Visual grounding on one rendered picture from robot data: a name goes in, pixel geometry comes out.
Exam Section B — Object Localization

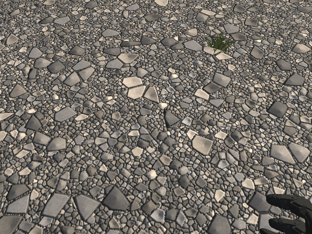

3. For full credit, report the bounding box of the right robot hand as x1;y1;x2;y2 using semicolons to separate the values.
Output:
259;193;312;234

